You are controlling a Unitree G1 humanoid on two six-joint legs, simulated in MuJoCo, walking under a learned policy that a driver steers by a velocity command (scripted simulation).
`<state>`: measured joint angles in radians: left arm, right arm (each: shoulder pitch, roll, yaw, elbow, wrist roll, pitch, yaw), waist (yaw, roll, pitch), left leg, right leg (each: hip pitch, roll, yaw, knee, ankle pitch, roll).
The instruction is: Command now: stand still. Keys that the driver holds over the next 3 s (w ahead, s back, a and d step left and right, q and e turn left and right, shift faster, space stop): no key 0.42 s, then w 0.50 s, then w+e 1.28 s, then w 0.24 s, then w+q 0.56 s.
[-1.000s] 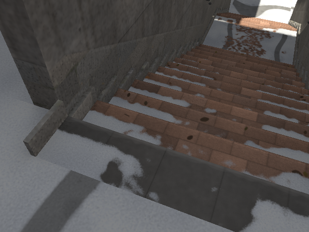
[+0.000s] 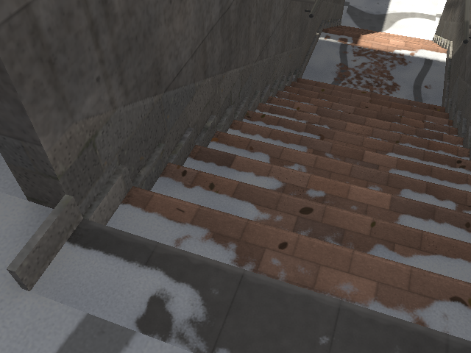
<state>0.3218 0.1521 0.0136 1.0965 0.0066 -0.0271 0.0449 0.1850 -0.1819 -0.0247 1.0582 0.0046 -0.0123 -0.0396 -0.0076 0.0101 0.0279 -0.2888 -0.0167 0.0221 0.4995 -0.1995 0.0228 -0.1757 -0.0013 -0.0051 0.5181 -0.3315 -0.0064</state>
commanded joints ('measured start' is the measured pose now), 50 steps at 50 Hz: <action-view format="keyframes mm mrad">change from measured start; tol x16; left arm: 1 78 79 16 -6 -4 -21 -5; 29 164 164 61 -20 -17 -54 -8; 50 -176 95 56 -216 -35 -48 -50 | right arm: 1 20 -82 -13 -13 2 -13 0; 32 -122 -86 -27 -50 38 -94 43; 38 450 -283 -103 85 23 -87 36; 42 134 -122 -30 0 -1 -113 69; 50 274 -123 -14 19 -20 -98 33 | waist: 1 7 -33 8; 22 6 -25 5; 28 68 -148 228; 35 -40 -103 82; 37 -172 0 -25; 38 -184 297 -113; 42 -24 39 47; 50 -20 41 84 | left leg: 1 99 38 -47 -44 144 38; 22 137 30 -37 -22 98 18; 25 -81 -38 51 161 -277 24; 30 -463 120 -53 393 -288 70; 36 242 -45 130 71 -42 45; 39 490 433 -815 -350 -356 301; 44 182 241 -259 -367 -49 154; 50 251 244 -99 -378 243 159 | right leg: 1 -88 -31 38 -139 125 -27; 21 -65 -25 26 -150 239 -38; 26 -54 -259 361 -360 -492 -221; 31 157 -315 350 -356 -124 -227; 35 -113 -172 136 -223 17 -164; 37 -265 -81 25 144 256 -93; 39 -594 49 96 776 -196 -39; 40 -663 -23 119 845 -129 -68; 50 -667 -142 47 450 307 -39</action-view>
